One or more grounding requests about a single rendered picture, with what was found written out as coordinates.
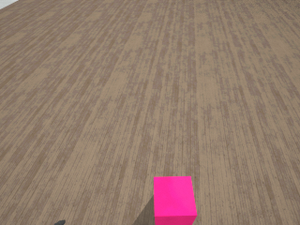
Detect carton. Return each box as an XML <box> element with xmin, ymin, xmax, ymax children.
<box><xmin>154</xmin><ymin>176</ymin><xmax>198</xmax><ymax>225</ymax></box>

